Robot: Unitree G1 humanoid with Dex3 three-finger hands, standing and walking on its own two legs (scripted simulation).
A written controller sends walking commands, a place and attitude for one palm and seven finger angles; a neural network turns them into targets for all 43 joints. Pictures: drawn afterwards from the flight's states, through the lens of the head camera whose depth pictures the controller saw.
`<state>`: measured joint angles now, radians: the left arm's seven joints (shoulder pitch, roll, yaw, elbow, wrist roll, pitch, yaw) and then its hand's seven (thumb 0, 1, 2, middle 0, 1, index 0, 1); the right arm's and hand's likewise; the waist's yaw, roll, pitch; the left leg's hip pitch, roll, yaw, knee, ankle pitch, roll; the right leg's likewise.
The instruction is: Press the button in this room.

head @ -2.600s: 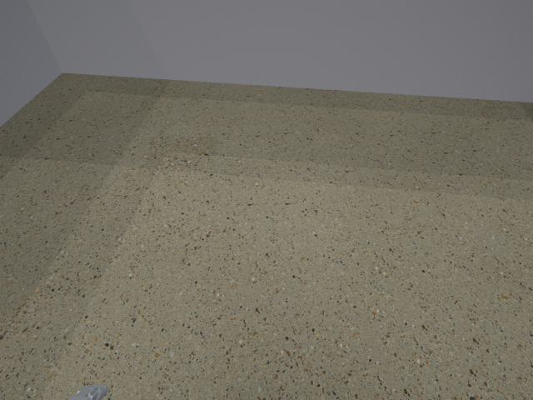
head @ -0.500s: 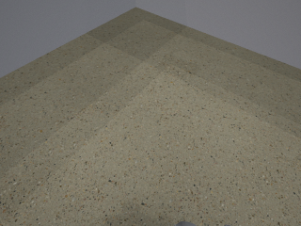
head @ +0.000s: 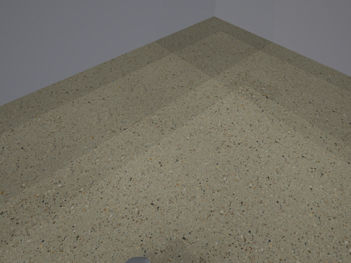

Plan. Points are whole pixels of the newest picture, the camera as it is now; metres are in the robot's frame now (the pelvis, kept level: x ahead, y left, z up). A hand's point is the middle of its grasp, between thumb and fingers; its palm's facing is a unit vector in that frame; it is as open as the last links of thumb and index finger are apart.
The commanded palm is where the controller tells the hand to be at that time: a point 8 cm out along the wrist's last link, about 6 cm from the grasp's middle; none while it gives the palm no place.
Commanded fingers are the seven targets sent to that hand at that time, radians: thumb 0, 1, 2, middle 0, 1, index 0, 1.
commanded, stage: turn or walk to find it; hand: left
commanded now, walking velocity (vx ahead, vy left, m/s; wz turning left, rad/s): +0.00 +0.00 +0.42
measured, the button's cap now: out of the picture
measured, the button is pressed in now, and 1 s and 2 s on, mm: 0 0 0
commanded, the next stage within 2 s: none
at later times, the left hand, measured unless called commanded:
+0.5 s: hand out of the picture +0.04 +0.23 -0.15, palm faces +0.21 -0.94 -0.26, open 7.4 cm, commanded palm none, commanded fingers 0.00 0.90 0.90 -0.20 -0.30 -0.20 -0.30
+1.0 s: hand out of the picture -0.12 +0.22 -0.19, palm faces +0.47 -0.86 -0.22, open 7.4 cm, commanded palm none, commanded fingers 0.00 0.90 0.90 -0.20 -0.30 -0.20 -0.30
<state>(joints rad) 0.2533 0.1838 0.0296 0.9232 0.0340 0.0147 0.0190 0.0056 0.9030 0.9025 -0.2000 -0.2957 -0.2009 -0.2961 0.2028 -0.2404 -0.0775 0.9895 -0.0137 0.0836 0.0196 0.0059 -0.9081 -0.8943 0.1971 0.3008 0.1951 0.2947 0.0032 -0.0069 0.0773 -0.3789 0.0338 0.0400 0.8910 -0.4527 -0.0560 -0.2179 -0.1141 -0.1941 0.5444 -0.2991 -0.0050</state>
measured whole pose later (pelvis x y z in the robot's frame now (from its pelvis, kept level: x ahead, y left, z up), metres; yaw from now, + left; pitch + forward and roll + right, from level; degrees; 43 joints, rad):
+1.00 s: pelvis -0.05 +0.02 -0.01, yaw +26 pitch -1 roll +0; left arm 0.27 0.24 0.06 0.97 0.02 0.05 0.02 0.01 0.90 0.90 -0.20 -0.30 -0.20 -0.30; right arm 0.15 -0.22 -0.06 0.96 -0.01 0.04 0.02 0.01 -0.91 -0.89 0.20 0.30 0.20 0.29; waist 0.02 -0.06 0.09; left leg -0.28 0.01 0.08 0.62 -0.34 0.02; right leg -0.30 -0.16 -0.18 0.75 -0.44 0.05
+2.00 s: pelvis -0.10 +0.01 -0.01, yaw +50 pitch -1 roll -1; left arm 0.25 0.27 0.07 0.99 0.02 0.08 0.02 0.01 0.91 0.90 -0.20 -0.30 -0.20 -0.30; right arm 0.14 -0.20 -0.05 0.94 -0.02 0.02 0.00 0.00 -0.91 -0.89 0.20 0.30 0.20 0.29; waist 0.03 -0.06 0.08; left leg -0.26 0.01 0.07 0.59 -0.31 0.04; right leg -0.41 -0.12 -0.08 1.02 -0.49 0.06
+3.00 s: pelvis -0.13 -0.02 +0.00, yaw +75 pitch -1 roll -1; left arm 0.21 0.26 0.07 0.96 0.02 0.06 0.01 0.01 0.91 0.90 -0.19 -0.29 -0.19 -0.30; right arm 0.16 -0.20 -0.04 0.94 -0.02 0.02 0.00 0.00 -0.90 -0.89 0.20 0.30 0.20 0.30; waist 0.01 -0.02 0.07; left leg -0.24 -0.01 0.02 0.49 -0.24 0.03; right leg -0.43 -0.09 -0.05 1.01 -0.44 0.08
